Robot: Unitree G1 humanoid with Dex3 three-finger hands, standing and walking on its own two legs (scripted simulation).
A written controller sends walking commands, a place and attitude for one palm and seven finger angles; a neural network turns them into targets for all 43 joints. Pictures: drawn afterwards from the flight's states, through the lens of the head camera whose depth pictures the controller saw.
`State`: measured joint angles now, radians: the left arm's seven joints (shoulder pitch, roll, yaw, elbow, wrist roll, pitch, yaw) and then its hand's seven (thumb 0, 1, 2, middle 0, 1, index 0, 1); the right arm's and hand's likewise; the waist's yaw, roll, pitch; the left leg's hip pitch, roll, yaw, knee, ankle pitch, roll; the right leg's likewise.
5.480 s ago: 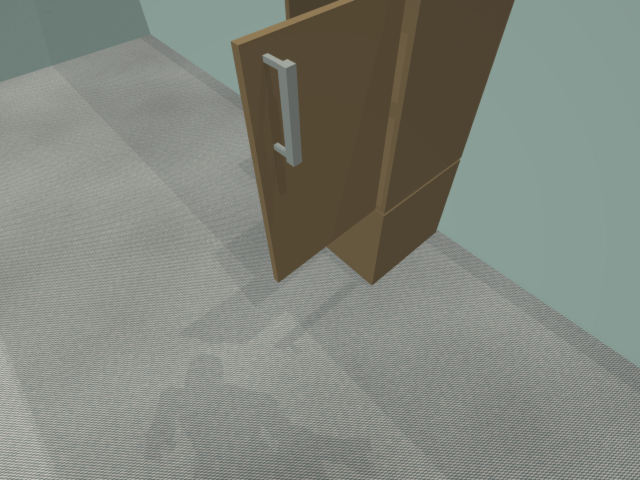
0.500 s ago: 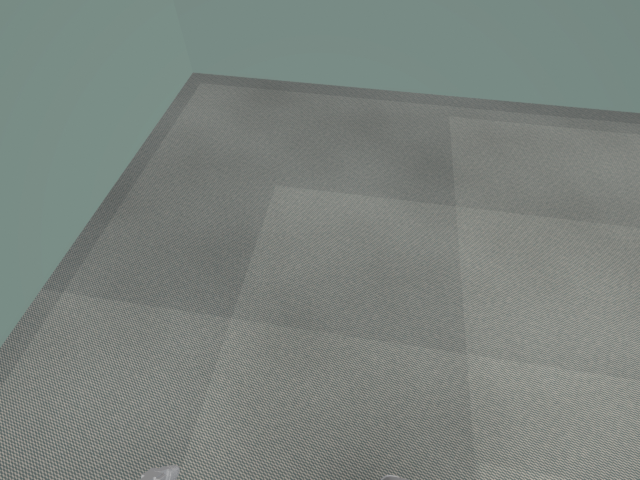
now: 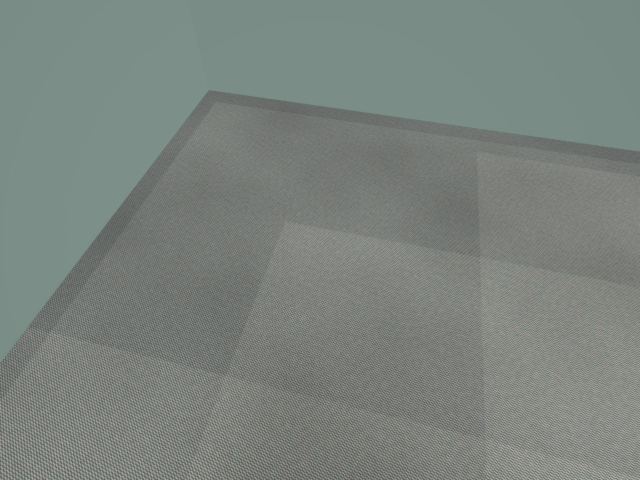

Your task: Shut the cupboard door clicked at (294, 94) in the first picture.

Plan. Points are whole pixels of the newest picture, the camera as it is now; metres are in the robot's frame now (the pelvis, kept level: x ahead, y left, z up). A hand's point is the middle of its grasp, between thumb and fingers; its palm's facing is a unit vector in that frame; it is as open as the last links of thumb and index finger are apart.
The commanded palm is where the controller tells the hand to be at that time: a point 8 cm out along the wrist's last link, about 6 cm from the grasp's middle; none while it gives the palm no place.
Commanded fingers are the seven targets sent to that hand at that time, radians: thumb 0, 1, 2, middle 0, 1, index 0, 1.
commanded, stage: walk to a spot facing it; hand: left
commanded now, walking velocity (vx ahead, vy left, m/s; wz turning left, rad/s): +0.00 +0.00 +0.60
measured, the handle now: out of the picture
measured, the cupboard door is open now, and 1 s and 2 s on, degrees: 92 92 92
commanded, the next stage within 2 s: none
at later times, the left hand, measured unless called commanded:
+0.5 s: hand out of the picture +0.12 +0.22 -0.17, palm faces +0.32 -0.91 -0.26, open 7.3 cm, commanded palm none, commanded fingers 0.00 0.90 0.90 -0.20 -0.30 -0.20 -0.30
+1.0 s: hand out of the picture +0.08 +0.14 -0.19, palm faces +0.60 -0.77 -0.22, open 7.4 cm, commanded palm none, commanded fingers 0.00 0.90 0.90 -0.20 -0.30 -0.20 -0.30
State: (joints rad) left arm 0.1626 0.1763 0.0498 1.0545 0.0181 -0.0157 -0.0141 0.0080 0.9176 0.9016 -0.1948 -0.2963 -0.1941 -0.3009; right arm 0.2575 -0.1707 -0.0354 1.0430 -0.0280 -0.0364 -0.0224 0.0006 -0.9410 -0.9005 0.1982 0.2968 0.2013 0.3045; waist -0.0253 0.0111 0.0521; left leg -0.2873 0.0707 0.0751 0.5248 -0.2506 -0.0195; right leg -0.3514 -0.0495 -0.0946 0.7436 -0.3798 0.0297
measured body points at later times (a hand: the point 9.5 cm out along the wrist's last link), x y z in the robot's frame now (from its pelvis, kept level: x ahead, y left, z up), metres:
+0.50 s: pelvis +0.10 -0.01 +0.00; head +0.15 +0.02 +0.44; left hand +0.10 +0.27 -0.15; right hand +0.28 -0.23 -0.14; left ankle +0.10 +0.09 -0.74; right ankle +0.10 -0.16 -0.66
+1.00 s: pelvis +0.15 -0.05 -0.01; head +0.19 +0.00 +0.43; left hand +0.04 +0.18 -0.17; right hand +0.40 -0.19 -0.15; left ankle +0.10 +0.05 -0.74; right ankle +0.20 -0.17 -0.72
